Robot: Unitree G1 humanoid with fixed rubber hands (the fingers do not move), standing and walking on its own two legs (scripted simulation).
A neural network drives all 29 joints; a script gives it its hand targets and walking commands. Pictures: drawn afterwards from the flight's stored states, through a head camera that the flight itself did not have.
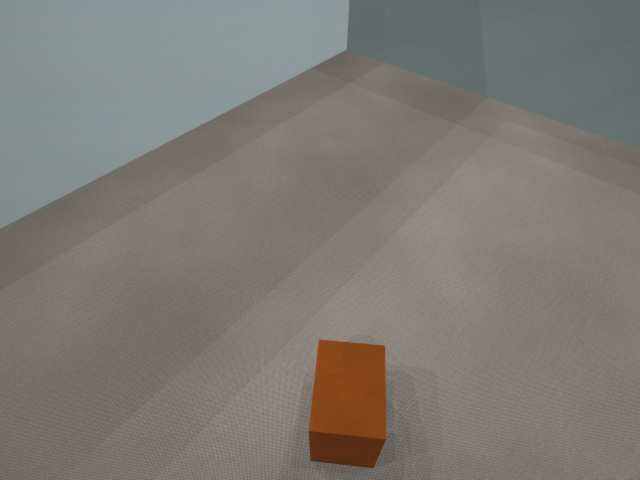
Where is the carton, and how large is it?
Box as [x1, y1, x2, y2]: [309, 339, 385, 467]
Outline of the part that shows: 319,339 309,424 310,458 311,460 373,467 385,440 384,346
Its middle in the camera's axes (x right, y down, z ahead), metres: +0.07 +0.46 +1.08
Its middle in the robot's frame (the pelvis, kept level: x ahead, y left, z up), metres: +0.44 -0.04 -0.64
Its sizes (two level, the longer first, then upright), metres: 0.234 0.179 0.283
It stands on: the floor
